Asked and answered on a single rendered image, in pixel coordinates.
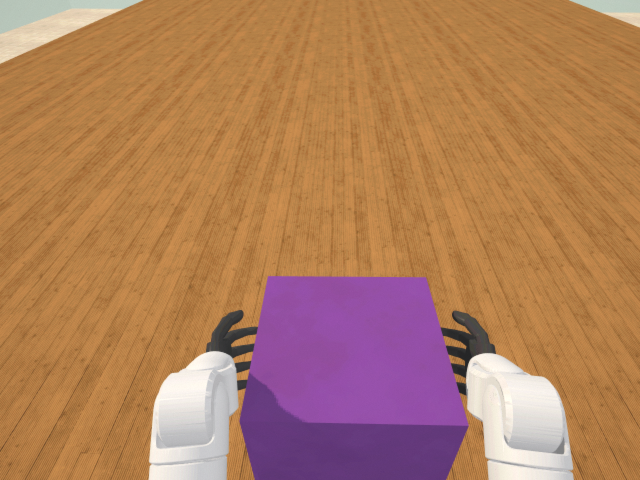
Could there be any robot left hand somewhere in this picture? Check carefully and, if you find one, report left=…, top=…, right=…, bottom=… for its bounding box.
left=206, top=310, right=258, bottom=390

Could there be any robot left forearm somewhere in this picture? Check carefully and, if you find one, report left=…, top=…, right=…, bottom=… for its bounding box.
left=149, top=351, right=239, bottom=480

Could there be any robot right hand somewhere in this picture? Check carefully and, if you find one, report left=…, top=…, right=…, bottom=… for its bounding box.
left=441, top=311, right=496, bottom=396

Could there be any robot right forearm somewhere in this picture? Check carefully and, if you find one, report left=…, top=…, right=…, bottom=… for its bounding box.
left=466, top=353, right=574, bottom=480

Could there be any carton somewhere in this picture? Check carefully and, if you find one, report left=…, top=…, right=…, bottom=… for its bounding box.
left=239, top=276, right=469, bottom=480

